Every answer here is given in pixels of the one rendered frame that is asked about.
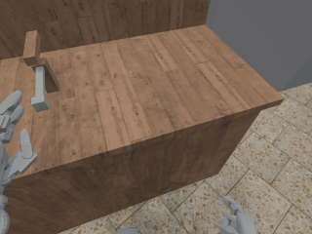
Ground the robot right hand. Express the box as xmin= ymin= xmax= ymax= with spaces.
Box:
xmin=219 ymin=195 xmax=257 ymax=234

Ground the left robot forearm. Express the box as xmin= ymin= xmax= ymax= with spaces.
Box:
xmin=0 ymin=194 xmax=10 ymax=234

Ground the counter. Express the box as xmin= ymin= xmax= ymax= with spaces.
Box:
xmin=0 ymin=0 xmax=285 ymax=234

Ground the tap lever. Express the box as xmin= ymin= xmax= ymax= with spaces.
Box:
xmin=31 ymin=66 xmax=50 ymax=112

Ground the robot left hand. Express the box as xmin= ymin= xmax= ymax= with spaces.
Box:
xmin=0 ymin=90 xmax=37 ymax=195

